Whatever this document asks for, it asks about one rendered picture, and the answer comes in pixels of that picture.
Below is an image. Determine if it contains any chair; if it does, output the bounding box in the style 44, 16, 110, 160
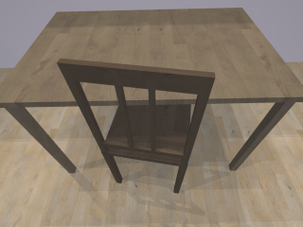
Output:
57, 58, 216, 194

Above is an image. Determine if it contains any table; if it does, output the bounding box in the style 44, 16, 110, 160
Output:
0, 8, 303, 173

